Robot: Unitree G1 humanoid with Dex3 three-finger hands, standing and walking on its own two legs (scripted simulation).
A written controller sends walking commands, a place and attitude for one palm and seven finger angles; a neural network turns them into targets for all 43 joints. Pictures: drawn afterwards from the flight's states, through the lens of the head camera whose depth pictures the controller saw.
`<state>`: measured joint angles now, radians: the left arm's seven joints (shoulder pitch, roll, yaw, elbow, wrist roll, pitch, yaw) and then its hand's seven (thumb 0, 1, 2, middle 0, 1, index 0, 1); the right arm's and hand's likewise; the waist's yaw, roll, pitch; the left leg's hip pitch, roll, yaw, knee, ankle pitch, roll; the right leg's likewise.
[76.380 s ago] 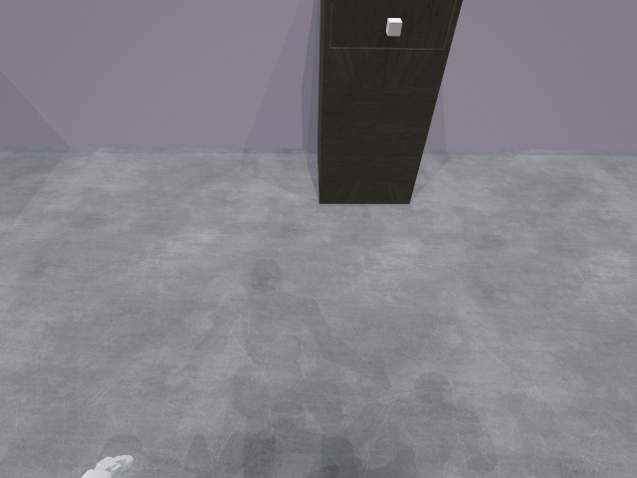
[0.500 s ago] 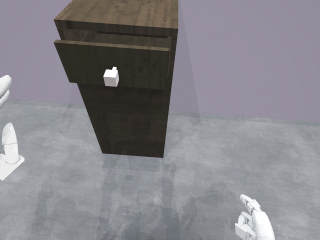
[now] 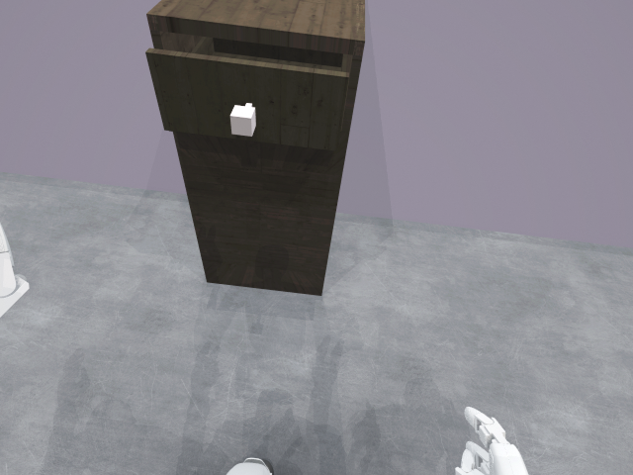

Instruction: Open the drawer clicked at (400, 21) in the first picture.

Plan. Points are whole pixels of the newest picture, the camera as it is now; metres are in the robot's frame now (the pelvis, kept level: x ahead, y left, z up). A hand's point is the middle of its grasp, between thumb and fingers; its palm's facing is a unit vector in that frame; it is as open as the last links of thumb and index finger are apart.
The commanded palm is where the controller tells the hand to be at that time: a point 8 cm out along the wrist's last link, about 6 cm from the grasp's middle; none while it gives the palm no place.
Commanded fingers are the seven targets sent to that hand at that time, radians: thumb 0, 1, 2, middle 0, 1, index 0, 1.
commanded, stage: step back with the hand held close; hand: left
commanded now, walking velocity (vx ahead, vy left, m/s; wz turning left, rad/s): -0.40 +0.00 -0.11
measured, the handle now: (245, 115) +0.74 +0.18 +0.06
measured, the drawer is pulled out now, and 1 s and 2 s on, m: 0.09 0.09 0.09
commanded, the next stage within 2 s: stop stepping back and stand still in 0.10 s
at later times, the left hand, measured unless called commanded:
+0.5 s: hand out of the picture +0.08 +0.22 +0.23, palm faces +0.34 -0.80 -0.50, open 7.4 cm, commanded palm +0.02 +0.27 +0.25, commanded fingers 0.00 0.90 0.90 -0.20 -0.30 -0.20 -0.30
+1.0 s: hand out of the picture +0.02 +0.19 +0.23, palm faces +0.41 -0.80 -0.44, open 7.5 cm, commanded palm -0.04 +0.24 +0.25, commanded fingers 0.00 0.90 0.90 -0.20 -0.30 -0.20 -0.30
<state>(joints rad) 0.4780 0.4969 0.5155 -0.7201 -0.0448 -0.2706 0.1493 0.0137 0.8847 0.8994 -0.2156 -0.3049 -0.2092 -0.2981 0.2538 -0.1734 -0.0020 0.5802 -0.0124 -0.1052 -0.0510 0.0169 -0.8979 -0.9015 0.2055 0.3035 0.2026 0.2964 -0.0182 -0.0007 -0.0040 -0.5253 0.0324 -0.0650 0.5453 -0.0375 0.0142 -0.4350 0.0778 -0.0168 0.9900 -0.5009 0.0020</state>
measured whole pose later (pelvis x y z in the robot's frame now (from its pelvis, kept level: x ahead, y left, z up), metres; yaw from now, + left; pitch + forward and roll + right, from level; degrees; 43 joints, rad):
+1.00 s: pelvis -0.17 -0.04 +0.02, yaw +0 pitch +1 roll +2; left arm 0.55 0.39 0.38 -0.62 -0.02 -0.25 0.13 0.02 0.88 0.90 -0.22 -0.30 -0.21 -0.30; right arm 0.29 -0.26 -0.03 0.65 0.00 -0.11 -0.07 0.02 -0.90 -0.90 0.20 0.30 0.20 0.30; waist 0.02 -0.04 -0.04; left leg -0.34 0.04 0.10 0.58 -0.24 0.03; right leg -0.14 0.03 -0.12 0.42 -0.30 -0.10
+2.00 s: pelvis -0.14 -0.02 +0.03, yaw +3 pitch -2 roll +0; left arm 0.13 0.27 0.00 1.09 0.01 -0.02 0.00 0.01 0.91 0.90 -0.20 -0.30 -0.20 -0.30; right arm 0.15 -0.27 -0.01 1.09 -0.02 0.00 -0.01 0.01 -0.90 -0.90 0.20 0.30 0.20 0.30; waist -0.01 0.01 0.04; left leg -0.14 -0.01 0.02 0.35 -0.18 0.01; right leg -0.13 0.02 -0.02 0.36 -0.20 -0.02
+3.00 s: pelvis -0.12 -0.02 +0.03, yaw +3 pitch -1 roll +0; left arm 0.13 0.32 0.00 1.10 0.01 -0.02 0.00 0.01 0.90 0.90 -0.21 -0.30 -0.20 -0.30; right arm 0.13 -0.31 -0.01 1.10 -0.02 0.00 -0.01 0.01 -0.90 -0.90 0.21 0.30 0.20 0.30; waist -0.01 -0.01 0.05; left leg -0.09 -0.01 0.02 0.30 -0.19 0.01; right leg -0.07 0.02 -0.02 0.30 -0.21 -0.02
